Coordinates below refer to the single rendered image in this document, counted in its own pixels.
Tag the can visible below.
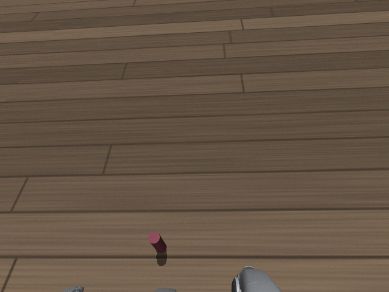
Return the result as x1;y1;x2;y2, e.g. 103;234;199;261
148;232;167;253

